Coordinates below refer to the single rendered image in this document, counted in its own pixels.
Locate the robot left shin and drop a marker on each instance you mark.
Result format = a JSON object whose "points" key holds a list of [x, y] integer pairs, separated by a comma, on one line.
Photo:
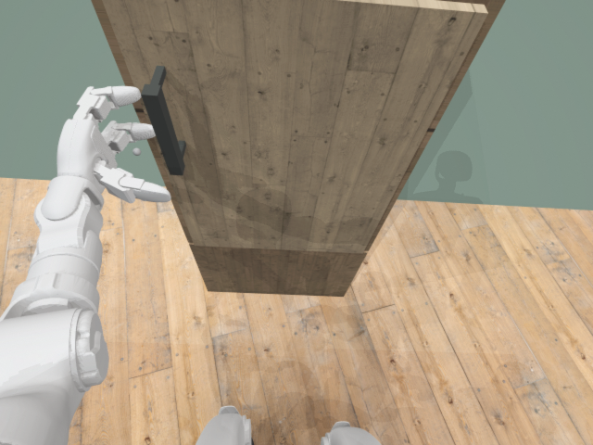
{"points": [[228, 409]]}

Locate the cupboard door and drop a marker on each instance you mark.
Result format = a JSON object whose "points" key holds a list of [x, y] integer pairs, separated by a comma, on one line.
{"points": [[300, 117]]}

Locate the robot left hand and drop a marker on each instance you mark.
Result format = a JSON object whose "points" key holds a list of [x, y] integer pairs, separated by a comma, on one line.
{"points": [[81, 146]]}

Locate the robot left forearm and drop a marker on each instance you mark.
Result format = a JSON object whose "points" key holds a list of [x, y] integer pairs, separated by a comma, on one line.
{"points": [[66, 264]]}

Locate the left robot upper arm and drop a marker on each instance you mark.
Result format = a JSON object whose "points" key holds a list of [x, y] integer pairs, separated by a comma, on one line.
{"points": [[47, 362]]}

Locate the handle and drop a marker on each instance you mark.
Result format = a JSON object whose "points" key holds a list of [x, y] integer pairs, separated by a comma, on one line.
{"points": [[157, 110]]}

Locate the robot right thigh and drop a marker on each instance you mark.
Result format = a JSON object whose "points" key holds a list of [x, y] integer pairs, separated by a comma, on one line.
{"points": [[349, 436]]}

